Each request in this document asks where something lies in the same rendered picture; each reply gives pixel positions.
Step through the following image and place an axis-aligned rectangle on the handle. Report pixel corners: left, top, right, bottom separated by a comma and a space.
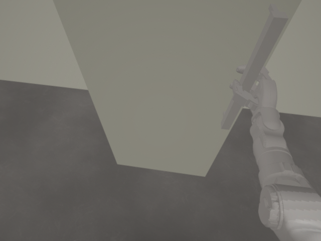
221, 4, 288, 130

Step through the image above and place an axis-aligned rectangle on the robot right upper arm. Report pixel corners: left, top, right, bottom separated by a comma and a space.
258, 184, 321, 241

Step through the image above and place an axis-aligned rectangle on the right robot hand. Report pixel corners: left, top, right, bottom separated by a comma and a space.
229, 64, 277, 115

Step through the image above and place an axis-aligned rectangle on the fridge door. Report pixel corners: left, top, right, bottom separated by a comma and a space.
53, 0, 302, 177

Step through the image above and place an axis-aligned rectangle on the right robot forearm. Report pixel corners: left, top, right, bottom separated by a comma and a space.
250, 107, 321, 198

